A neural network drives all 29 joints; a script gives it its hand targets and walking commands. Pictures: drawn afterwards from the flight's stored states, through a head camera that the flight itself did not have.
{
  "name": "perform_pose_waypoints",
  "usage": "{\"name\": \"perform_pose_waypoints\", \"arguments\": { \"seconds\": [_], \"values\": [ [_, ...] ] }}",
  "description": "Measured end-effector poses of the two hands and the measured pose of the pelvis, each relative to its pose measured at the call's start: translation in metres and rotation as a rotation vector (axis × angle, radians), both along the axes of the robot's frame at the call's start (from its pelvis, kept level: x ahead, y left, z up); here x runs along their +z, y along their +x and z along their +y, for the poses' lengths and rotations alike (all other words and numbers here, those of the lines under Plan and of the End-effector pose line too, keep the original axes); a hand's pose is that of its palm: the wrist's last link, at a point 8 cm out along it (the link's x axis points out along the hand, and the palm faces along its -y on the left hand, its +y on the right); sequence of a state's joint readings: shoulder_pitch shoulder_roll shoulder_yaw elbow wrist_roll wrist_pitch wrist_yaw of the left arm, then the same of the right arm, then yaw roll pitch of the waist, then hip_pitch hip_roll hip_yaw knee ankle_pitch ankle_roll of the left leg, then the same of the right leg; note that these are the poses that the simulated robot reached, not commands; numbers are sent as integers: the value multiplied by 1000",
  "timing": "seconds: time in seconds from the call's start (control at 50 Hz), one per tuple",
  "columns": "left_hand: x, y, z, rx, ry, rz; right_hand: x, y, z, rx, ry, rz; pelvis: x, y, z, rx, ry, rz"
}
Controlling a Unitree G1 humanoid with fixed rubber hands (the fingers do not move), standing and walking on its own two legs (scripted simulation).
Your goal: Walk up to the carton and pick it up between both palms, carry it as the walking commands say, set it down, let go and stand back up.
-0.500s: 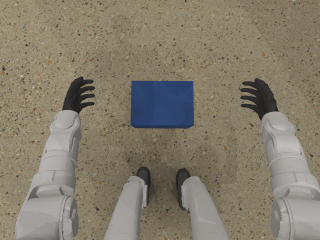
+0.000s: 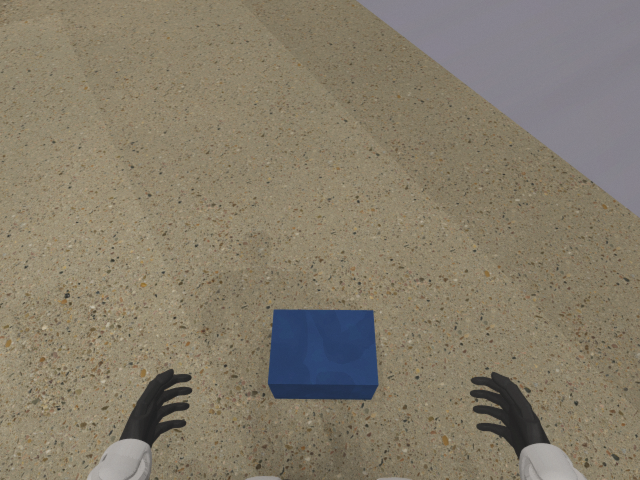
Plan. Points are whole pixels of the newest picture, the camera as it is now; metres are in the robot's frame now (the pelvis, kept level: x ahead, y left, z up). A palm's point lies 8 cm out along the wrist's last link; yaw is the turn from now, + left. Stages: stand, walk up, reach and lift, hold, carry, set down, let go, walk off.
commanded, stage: let go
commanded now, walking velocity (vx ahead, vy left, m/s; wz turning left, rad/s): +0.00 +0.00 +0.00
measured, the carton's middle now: (323, 355) +0.46 +0.01 -0.68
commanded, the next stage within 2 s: stand in 0.50 s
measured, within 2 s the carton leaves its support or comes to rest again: neither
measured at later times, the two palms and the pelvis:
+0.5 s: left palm (145, 443) +0.17 +0.23 -0.07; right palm (538, 440) +0.17 -0.24 -0.06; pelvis +0.01 -0.01 +0.00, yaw -1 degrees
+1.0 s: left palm (139, 478) +0.13 +0.25 -0.12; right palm out of the picture +0.08 -0.27 -0.12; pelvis +0.06 -0.01 +0.00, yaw -4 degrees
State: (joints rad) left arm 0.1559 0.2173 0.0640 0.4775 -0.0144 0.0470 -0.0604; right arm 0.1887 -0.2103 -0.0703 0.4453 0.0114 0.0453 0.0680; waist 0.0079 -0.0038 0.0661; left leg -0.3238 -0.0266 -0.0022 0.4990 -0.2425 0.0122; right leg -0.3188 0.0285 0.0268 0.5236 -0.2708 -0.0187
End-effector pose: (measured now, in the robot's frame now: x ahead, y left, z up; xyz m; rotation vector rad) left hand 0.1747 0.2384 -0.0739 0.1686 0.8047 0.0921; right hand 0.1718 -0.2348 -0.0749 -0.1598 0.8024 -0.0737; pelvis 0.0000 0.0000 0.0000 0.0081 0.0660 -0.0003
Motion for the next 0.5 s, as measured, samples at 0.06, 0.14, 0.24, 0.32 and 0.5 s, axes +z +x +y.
{"name": "perform_pose_waypoints", "arguments": {
  "seconds": [0.06, 0.14, 0.24, 0.32, 0.5],
  "values": [
    [6, -8, -2, -15, 3, 1, 5, -9, -1, 1, -4, 3, 2, 2, -1, -2, 4, -66],
    [10, -10, -5, -21, -6, -5, 11, -11, -2, 12, -10, 3, 4, 4, -3, 2, 3, -127],
    [12, -5, -8, -26, -17, -6, 16, -4, -4, 14, -13, -7, 4, 5, -5, 3, 3, -166],
    [14, -2, -11, -22, -23, -10, 18, 0, -4, 10, -11, -8, 4, 7, -6, 4, 2, -178],
    [8, -9, -10, -24, 21, 5, 14, -2, -7, -4, -43, 17, 3, 11, -6, -12, 3, -163]
  ]
}}
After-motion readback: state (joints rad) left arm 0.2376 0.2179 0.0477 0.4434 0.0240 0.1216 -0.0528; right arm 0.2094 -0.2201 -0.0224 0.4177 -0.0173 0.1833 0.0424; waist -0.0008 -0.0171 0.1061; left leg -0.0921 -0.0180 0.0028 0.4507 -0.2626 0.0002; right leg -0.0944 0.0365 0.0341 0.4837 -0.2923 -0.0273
